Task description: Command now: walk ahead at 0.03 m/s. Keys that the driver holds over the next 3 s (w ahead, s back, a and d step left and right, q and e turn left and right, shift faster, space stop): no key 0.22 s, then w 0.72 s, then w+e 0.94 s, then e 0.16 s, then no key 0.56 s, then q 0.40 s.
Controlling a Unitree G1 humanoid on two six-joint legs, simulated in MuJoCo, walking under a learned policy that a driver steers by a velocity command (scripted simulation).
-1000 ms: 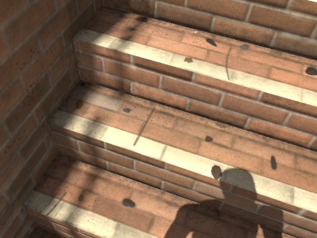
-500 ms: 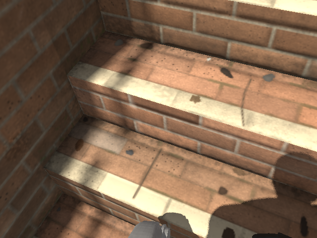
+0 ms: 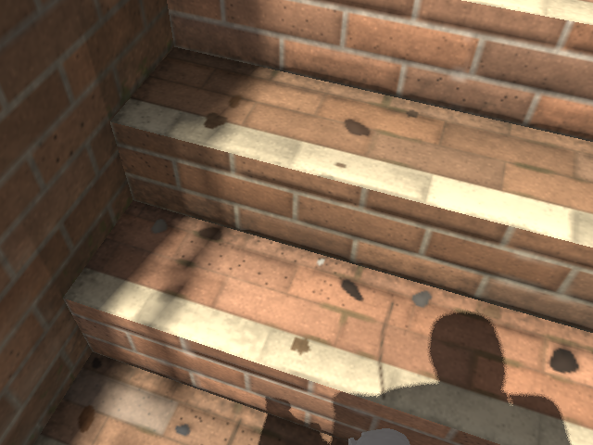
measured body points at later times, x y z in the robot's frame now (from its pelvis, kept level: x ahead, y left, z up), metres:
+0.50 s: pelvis +0.11 -0.13 +0.10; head +0.09 -0.17 +0.55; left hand +0.22 +0.09 -0.01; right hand +0.21 -0.39 -0.03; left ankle +0.04 +0.01 -0.47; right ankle +0.13 -0.25 -0.53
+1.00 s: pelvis +0.37 -0.06 +0.21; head +0.44 -0.04 +0.65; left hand +0.26 +0.17 +0.07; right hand +0.66 -0.22 +0.16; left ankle +0.57 +0.07 -0.33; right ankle +0.14 -0.25 -0.50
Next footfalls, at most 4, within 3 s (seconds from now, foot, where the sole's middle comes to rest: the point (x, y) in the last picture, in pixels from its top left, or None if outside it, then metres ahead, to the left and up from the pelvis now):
0.34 right None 0.17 -0.25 -0.56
0.98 left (243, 298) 0.60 0.08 -0.36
1.66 right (539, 203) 0.63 -0.38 -0.16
2.16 left None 0.97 -0.32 0.04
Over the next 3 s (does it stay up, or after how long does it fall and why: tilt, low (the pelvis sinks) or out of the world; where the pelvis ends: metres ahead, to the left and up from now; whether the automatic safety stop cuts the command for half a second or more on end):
stays up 0.90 -0.39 0.80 its command is cut before an obstacle after 0.9 s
